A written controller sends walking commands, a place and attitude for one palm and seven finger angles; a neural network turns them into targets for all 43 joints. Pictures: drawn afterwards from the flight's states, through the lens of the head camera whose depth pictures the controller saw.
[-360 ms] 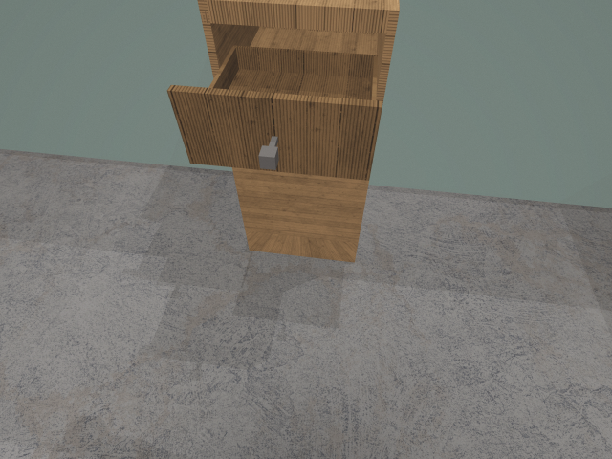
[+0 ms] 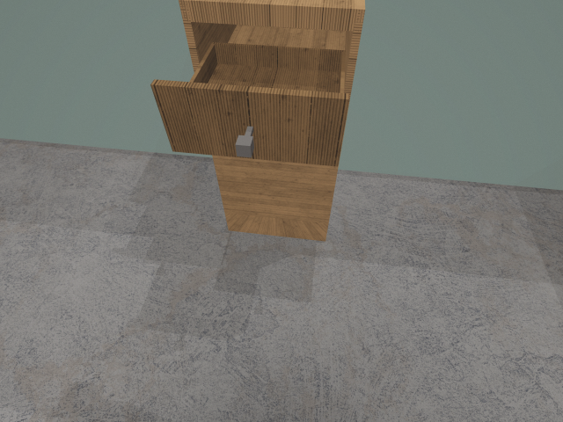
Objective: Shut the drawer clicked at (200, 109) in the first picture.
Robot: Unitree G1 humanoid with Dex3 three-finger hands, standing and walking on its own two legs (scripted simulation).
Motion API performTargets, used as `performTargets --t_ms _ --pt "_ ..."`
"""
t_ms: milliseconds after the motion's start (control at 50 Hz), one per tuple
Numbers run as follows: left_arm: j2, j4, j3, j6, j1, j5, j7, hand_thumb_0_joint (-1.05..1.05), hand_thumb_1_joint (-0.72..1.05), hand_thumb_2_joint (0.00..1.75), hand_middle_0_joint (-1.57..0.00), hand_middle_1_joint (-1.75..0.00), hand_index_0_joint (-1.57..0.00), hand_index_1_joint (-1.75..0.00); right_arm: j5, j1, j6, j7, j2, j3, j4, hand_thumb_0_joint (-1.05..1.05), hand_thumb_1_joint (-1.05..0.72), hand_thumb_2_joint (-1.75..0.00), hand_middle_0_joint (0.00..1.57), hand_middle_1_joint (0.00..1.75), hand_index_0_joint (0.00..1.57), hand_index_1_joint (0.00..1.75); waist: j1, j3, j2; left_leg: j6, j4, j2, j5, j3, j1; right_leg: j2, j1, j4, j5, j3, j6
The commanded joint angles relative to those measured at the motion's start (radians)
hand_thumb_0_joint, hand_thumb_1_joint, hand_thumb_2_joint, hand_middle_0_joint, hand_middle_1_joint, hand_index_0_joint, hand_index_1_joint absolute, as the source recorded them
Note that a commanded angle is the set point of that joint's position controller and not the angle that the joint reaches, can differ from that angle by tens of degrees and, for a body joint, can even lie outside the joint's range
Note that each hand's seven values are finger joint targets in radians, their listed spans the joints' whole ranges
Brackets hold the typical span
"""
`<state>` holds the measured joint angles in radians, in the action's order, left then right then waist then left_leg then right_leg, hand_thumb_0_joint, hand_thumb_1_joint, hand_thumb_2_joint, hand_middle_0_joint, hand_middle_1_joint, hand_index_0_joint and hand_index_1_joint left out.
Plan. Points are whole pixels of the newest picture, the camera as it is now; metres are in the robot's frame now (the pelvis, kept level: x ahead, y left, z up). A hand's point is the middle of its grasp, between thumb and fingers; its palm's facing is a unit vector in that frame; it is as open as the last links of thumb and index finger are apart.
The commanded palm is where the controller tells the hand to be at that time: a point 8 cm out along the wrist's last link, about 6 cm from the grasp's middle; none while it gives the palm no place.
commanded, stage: look at it before walking up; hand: left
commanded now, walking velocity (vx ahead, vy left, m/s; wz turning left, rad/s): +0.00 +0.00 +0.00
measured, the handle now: (246, 140) +0.62 +0.11 +0.02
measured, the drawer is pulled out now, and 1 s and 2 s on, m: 0.28 0.28 0.28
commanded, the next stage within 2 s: take the last steps up to it in 0.48 s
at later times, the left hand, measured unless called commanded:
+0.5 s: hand out of the picture +0.09 +0.24 -0.16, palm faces -0.02 -0.95 -0.33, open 7.4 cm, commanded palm none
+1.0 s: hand out of the picture +0.06 +0.18 -0.19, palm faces +0.01 -0.98 -0.19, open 7.4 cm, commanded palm none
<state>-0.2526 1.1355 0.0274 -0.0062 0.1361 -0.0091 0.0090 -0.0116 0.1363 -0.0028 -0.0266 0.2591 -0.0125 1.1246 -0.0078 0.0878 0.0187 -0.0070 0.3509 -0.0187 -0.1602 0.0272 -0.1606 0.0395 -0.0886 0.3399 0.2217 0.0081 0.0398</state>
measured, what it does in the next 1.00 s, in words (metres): shifts its weight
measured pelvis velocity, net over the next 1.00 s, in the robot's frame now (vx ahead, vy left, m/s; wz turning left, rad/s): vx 0.06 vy -0.01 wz -0.03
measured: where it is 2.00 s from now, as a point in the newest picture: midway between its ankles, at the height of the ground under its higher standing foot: (304, 414)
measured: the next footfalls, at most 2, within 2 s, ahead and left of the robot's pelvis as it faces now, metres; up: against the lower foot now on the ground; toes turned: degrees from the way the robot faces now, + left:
left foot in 1.16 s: +0.19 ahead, +0.13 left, +0.00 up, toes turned +2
right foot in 1.46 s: +0.28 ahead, -0.17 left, +0.00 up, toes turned -8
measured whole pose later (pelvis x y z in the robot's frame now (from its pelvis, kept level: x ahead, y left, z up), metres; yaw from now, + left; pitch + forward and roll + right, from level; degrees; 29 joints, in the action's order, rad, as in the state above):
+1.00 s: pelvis +0.06 -0.01 -0.02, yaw -1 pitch -1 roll +0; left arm -0.17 1.14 0.05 -0.01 0.27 -0.01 -0.01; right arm -0.02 0.25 0.00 -0.02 0.16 -0.02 1.14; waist -0.01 0.09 0.01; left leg -0.01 0.70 -0.06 -0.42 0.06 -0.23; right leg 0.07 -0.10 0.55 0.43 -0.01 0.07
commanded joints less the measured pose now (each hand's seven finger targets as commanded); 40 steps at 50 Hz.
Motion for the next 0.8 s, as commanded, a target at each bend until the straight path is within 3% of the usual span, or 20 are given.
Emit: performTargets --t_ms 0,320,460,520,580,620,640,700,740,780 --pt "-0.193 -0.050 0.029 -0.023 -0.006 -0.001 0.014 0.00 0.90 0.90 -0.20 -0.30 -0.20 -0.30 -0.004 -0.009 0.015 -0.008 0.171 -0.030 -0.043 0.00 -0.90 -0.90 0.20 0.30 0.20 0.30 -0.002 -0.087 -0.024 0.030 -0.039 -0.106 0.135 -0.097 0.081 -0.148 -0.043 -0.076 -0.183 -0.104 0.011" --pt "-0.254 -0.066 0.035 -0.032 -0.045 -0.002 0.012 0.00 0.90 0.90 -0.20 -0.30 -0.20 -0.30 -0.003 -0.058 0.019 -0.005 0.233 -0.036 -0.059 0.00 -0.90 -0.90 0.20 0.30 0.20 0.30 -0.001 -0.118 -0.028 0.029 -0.037 -0.112 0.182 -0.092 0.122 -0.157 -0.015 -0.087 -0.263 -0.116 0.005" --pt "-0.269 -0.069 0.030 -0.029 -0.065 0.000 0.009 0.00 0.90 0.90 -0.20 -0.30 -0.20 -0.30 -0.003 -0.067 0.017 -0.001 0.248 -0.034 -0.061 0.00 -0.90 -0.90 0.20 0.30 0.20 0.30 -0.004 -0.098 -0.019 0.026 -0.051 -0.112 0.153 -0.096 0.107 -0.157 -0.014 -0.100 -0.224 -0.119 0.001" --pt "-0.275 -0.072 0.031 -0.031 -0.061 -0.001 0.008 0.00 0.90 0.90 -0.20 -0.30 -0.20 -0.30 -0.002 -0.072 0.018 -0.001 0.253 -0.034 -0.064 0.00 -0.90 -0.90 0.20 0.30 0.20 0.30 -0.001 -0.101 -0.042 0.027 -0.053 -0.112 0.145 -0.096 0.117 -0.156 -0.020 -0.106 -0.211 -0.120 -0.001" --pt "-0.276 -0.074 0.028 -0.031 -0.067 0.000 0.008 0.00 0.90 0.90 -0.20 -0.30 -0.20 -0.30 -0.004 -0.068 0.018 0.000 0.255 -0.034 -0.064 0.00 -0.90 -0.90 0.20 0.30 0.20 0.30 -0.004 -0.118 -0.015 0.025 -0.047 -0.112 0.171 -0.095 0.117 -0.161 0.001 -0.097 -0.251 -0.119 0.000" --pt "-0.193 -0.054 0.013 -0.021 -0.021 0.003 0.010 0.00 0.90 0.90 -0.20 -0.30 -0.20 -0.30 -0.008 -0.038 0.010 0.002 0.167 -0.014 -0.051 0.00 -0.90 -0.90 0.20 0.30 0.20 0.30 -0.002 -0.121 -0.034 0.016 -0.033 -0.109 0.112 -0.078 0.127 -0.150 -0.016 -0.097 -0.165 -0.118 -0.010" --pt "-0.156 -0.043 0.003 -0.009 -0.003 0.003 0.010 0.00 0.90 0.90 -0.20 -0.30 -0.20 -0.30 -0.012 -0.003 0.002 0.005 0.129 -0.006 -0.037 0.00 -0.90 -0.90 0.20 0.30 0.20 0.30 -0.009 -0.103 -0.024 0.010 -0.029 -0.106 0.038 -0.067 0.109 -0.141 -0.029 -0.082 -0.062 -0.112 -0.009" --pt "-0.151 -0.039 0.012 0.008 0.030 -0.002 -0.005 0.00 0.90 0.90 -0.20 -0.30 -0.20 -0.30 -0.020 0.015 -0.003 0.011 0.123 -0.011 -0.031 0.00 -0.90 -0.90 0.20 0.30 0.20 0.30 -0.001 -0.008 -0.001 0.021 -0.027 -0.104 -0.191 -0.079 0.017 -0.115 -0.101 -0.050 0.186 -0.132 0.019" --pt "-0.146 -0.044 0.017 0.005 0.047 -0.002 -0.012 0.00 0.90 0.90 -0.20 -0.30 -0.20 -0.30 -0.020 0.027 0.001 0.011 0.126 -0.021 -0.035 0.00 -0.90 -0.90 0.20 0.30 0.20 0.30 -0.001 0.013 0.001 0.037 -0.017 -0.120 -0.234 -0.099 0.010 -0.104 -0.135 -0.015 0.205 -0.130 0.029" --pt "-0.135 -0.049 0.024 -0.001 0.058 -0.003 -0.017 0.00 0.90 0.90 -0.20 -0.30 -0.20 -0.30 -0.019 0.052 0.010 0.009 0.123 -0.026 -0.034 0.00 -0.90 -0.90 0.20 0.30 0.20 0.30 -0.001 0.030 0.013 0.057 -0.004 -0.147 -0.197 -0.128 0.006 -0.092 -0.157 0.046 0.149 -0.113 0.036"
